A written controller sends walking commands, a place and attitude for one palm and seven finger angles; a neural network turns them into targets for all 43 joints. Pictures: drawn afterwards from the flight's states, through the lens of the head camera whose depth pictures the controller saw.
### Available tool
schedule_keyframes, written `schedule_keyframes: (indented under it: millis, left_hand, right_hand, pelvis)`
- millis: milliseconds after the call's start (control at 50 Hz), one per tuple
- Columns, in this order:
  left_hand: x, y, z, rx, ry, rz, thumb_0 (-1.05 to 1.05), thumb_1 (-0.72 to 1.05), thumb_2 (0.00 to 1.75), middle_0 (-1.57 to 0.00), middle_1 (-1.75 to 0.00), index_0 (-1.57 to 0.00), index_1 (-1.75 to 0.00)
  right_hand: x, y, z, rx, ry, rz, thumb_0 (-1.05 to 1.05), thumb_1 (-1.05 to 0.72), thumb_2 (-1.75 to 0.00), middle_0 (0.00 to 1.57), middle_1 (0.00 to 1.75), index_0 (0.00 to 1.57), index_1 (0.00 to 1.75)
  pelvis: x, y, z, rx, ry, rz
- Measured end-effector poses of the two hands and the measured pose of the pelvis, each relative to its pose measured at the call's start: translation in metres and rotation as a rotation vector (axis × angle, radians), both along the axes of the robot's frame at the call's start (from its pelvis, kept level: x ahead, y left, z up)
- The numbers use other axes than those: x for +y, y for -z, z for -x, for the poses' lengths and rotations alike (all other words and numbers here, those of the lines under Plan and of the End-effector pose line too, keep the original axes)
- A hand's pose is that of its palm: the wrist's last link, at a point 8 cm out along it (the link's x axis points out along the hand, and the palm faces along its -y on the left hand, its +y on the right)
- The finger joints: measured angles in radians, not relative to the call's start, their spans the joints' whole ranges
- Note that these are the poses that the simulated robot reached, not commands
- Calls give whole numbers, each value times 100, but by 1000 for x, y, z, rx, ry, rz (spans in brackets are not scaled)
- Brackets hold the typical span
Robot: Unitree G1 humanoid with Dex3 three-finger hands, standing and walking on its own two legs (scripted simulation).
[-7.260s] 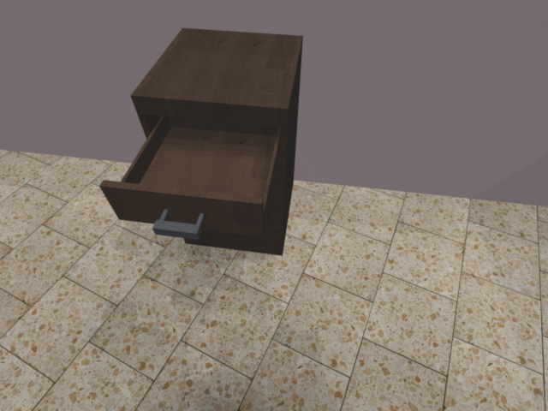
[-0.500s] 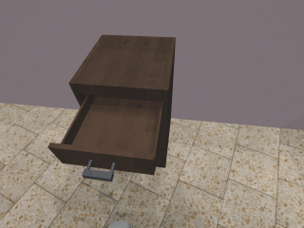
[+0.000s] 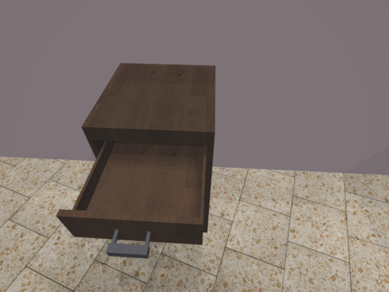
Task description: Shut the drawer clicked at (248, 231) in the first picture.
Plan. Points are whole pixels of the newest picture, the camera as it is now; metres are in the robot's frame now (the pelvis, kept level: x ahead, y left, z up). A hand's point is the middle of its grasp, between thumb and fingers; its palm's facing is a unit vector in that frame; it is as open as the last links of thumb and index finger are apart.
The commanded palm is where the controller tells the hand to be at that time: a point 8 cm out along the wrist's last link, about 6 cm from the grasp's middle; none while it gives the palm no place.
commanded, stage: come to a stop and stand still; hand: left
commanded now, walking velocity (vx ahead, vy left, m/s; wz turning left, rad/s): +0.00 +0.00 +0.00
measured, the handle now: (130, 242) +0.29 +0.19 -0.16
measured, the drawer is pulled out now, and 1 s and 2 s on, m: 0.28 0.28 0.28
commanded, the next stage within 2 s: look again from close up in 0.94 s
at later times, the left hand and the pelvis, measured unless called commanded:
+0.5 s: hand out of the picture -0.01 +0.17 -0.18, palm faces +0.03 -0.98 -0.18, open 7.4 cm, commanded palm none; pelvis +0.00 +0.02 -0.01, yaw +1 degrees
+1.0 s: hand out of the picture +0.03 +0.22 -0.18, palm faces +0.02 -0.98 -0.20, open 7.4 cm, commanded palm none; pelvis +0.01 +0.04 +0.00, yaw +1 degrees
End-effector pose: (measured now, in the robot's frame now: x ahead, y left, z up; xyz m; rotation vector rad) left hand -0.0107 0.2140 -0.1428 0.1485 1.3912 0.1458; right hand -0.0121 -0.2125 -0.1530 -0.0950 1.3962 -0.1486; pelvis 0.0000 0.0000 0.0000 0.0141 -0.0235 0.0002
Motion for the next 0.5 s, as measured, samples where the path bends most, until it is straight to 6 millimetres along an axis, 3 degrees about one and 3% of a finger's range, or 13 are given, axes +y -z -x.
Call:
schedule_keyframes:
  millis: [120,240,360,500]
  left_hand:
    - [-13,1,7,30,-15,31,1,92,90,-21,-30,-20,-30]
    - [-21,-1,16,60,-27,42,1,91,90,-20,-30,-20,-30]
    - [-20,-1,21,60,-21,31,0,91,90,-21,-30,-20,-30]
    - [10,8,3,14,-15,13,1,90,90,-21,-30,-20,-30]
  right_hand:
    - [11,-3,29,100,16,-20,0,-91,-90,19,30,20,30]
    - [20,-3,40,142,26,-42,0,-91,-90,19,30,20,30]
    - [24,1,29,113,16,-53,0,-91,-90,19,30,20,30]
    - [25,3,0,10,-23,-6,1,-92,-90,19,30,20,30]
  pelvis:
    - [-2,-3,-5,-1,0,6]
    - [-1,-4,-7,3,0,7]
    - [3,-1,-4,20,-1,24]
    - [18,7,-5,23,-14,27]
